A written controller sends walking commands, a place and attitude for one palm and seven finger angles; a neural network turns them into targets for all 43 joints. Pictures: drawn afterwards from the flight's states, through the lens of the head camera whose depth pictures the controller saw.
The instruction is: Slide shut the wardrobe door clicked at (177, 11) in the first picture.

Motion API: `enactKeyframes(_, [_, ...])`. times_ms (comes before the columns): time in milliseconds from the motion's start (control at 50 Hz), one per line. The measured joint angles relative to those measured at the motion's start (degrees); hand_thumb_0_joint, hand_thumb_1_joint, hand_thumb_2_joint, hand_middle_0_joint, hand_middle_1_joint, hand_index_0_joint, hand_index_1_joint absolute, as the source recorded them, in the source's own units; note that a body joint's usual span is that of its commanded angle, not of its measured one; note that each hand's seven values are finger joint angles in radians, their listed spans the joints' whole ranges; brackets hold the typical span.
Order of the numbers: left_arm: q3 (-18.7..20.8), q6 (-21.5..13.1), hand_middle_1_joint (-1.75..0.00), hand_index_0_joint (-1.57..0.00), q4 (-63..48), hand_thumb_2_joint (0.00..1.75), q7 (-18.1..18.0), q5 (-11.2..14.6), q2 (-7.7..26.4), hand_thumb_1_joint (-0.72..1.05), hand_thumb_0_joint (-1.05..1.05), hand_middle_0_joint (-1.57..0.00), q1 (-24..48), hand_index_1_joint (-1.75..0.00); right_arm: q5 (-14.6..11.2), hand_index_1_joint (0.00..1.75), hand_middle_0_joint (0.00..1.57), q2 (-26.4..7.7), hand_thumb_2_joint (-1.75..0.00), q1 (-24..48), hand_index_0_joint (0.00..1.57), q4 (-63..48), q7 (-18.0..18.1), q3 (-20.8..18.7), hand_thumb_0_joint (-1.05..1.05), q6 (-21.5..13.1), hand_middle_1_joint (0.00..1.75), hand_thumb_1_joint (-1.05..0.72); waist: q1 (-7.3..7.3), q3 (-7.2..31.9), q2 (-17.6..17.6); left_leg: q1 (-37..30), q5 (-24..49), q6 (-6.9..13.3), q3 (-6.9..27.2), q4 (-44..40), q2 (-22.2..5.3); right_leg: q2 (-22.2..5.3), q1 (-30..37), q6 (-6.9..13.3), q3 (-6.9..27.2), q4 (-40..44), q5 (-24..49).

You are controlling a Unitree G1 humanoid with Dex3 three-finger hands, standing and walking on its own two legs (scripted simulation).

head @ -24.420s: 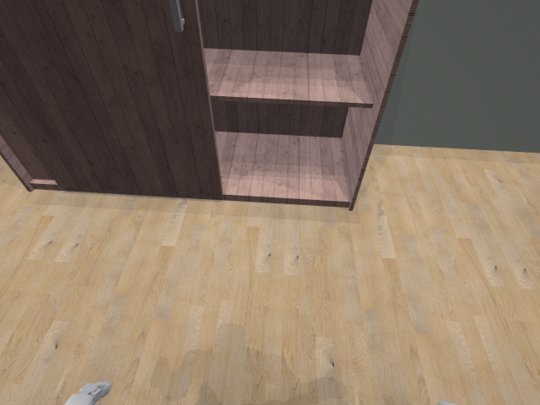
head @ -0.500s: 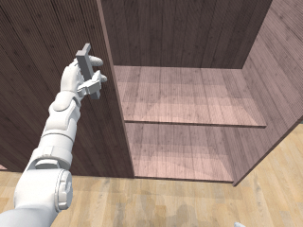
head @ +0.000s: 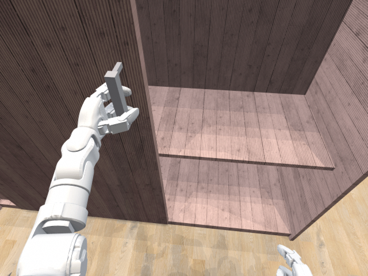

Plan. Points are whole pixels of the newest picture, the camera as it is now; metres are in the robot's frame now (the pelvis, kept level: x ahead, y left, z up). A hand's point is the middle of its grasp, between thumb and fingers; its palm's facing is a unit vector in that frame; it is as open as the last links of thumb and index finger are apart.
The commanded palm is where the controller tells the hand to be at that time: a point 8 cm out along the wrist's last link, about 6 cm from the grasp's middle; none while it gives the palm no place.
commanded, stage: move the hooked fingers beside the handle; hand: left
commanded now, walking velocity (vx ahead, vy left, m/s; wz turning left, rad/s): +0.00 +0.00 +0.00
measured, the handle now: (122, 97) +0.47 +0.16 +0.15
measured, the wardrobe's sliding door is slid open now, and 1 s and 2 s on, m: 0.65 0.65 0.65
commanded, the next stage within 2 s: none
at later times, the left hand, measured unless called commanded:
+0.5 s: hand (111, 113) +0.41 +0.17 +0.16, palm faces -0.02 -1.00 -0.01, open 13.8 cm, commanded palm +0.39 +0.23 +0.15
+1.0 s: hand (99, 108) +0.42 +0.20 +0.16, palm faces -0.02 -1.00 -0.02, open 14.0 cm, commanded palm +0.40 +0.25 +0.15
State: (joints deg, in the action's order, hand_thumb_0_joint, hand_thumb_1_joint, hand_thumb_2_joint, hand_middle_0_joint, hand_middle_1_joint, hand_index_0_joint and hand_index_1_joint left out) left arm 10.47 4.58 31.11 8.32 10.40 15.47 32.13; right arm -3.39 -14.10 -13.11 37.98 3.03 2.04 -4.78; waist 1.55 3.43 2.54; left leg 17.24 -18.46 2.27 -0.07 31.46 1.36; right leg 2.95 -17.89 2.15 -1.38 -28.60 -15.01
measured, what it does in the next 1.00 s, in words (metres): stands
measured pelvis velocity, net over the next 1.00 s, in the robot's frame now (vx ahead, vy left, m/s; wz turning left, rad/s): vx -0.02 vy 0.00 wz -0.01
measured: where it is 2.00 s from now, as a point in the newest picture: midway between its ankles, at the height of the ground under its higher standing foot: outside the picture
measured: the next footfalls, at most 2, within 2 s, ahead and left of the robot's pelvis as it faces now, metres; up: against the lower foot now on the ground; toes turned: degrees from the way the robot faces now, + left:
none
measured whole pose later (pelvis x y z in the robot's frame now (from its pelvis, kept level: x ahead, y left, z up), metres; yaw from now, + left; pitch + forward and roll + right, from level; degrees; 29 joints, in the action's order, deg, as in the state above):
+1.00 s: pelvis -0.02 +0.00 +0.00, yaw +0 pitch +6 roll -1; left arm 17.5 -4.3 48.9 16.0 10.3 25.9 42.2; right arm -3.5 -16.0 -18.2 40.0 3.8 2.5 -7.1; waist 4.5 3.1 1.8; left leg 23.1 -17.6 2.5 -0.3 34.3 1.2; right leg 3.0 -23.4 2.0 -1.4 -30.4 -13.6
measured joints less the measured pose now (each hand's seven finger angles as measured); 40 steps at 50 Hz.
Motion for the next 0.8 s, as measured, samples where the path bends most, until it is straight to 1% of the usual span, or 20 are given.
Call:
enactKeyframes(100, [0.46,-0.96,-1.27,-0.37,0.50,0.59,0.73,0.26,0.87,0.19,0.01,-0.36,0.88,-1.30,0.02,0.30,0.21,0.05,-0.89,-0.03,0.20,0.47,0.47,0.39,0.01,0.14,0.30,-0.91,0.13,-0.18,-0.06,-0.24,0.32,-0.10,0.17,-0.11,0.00,-0.01,0.33,0.10,-0.18,0.20,0.30])
enactKeyframes(180, [1.97,-0.55,-1.25,-0.35,3.16,0.50,1.50,0.66,2.41,-0.03,0.01,-0.35,2.21,-1.27,-0.11,0.30,0.21,-0.15,-0.89,-0.56,0.20,0.90,0.64,0.70,0.01,0.59,0.30,-0.91,0.49,0.10,0.02,-0.10,0.63,-0.10,0.18,-0.18,0.02,-0.03,0.16,0.14,-0.21,0.21,0.58])
enactKeyframes(240, [2.33,-0.38,-1.23,-0.33,5.14,0.43,2.17,0.76,3.53,-0.18,0.01,-0.33,3.04,-1.25,-0.26,0.30,0.21,-0.45,-0.89,-1.36,0.20,1.03,0.69,0.68,0.01,0.65,0.30,-0.91,0.67,0.09,0.10,0.32,0.85,-0.11,0.29,0.04,0.03,-0.05,-0.16,0.16,-0.34,0.11,0.82])
enactKeyframes(340, [2.49,-1.68,-1.21,-0.31,7.94,0.35,3.28,0.96,4.56,-0.37,0.00,-0.32,4.61,-1.22,-0.38,0.30,0.21,-1.00,-0.89,-2.38,0.20,1.67,0.89,0.64,0.01,0.33,0.30,-0.91,1.03,-0.51,-0.05,1.46,1.16,-0.11,0.52,0.80,0.07,-0.12,-1.10,0.18,-0.64,-0.39,1.17])
enactKeyframes(480, [3.05,-4.85,-1.20,-0.30,11.96,0.31,3.68,0.62,5.41,-0.47,-0.01,-0.31,7.63,-1.21,-0.27,0.30,0.21,-1.45,-0.89,-3.38,0.20,2.64,1.03,0.60,0.01,-0.77,0.30,-0.91,1.94,-1.03,-0.36,3.18,1.59,-0.09,0.50,1.60,0.09,-0.17,-2.74,0.16,-0.70,-1.04,1.68])
enactKeyframes(600, [5.49,-6.48,-1.20,-0.30,15.82,0.30,4.42,-0.08,7.56,-0.49,-0.01,-0.31,9.27,-1.20,-0.12,0.30,0.21,-1.52,-0.89,-4.36,0.20,2.58,0.84,0.67,0.01,-1.40,0.30,-0.91,2.86,-0.80,-0.60,4.12,1.65,-0.08,-0.18,1.85,-0.16,0.07,-3.95,0.15,-0.06,-1.36,1.98])
enactKeyframes(700, [5.78,-7.58,-1.20,-0.30,15.90,0.30,5.81,0.22,8.47,-0.50,-0.01,-0.30,8.34,-1.20,-0.29,0.30,0.21,-1.81,-0.89,-5.72,0.20,2.45,0.72,0.39,0.01,-1.64,0.30,-0.91,2.80,-0.33,-0.24,4.28,1.42,0.02,-0.37,2.03,-0.23,0.15,-4.10,0.05,0.15,-1.39,1.90])
enactKeyframes(800, [5.53,-7.11,-1.20,-0.30,17.40,0.30,6.57,0.53,8.73,-0.50,-0.01,-0.30,9.36,-1.20,-0.48,0.30,0.21,-1.87,-0.89,-5.80,0.20,2.82,0.77,0.46,0.01,-1.71,0.30,-0.91,2.67,-0.36,-0.39,4.79,1.24,0.11,-0.01,2.49,-0.11,0.03,-4.38,-0.03,-0.21,-1.62,1.69])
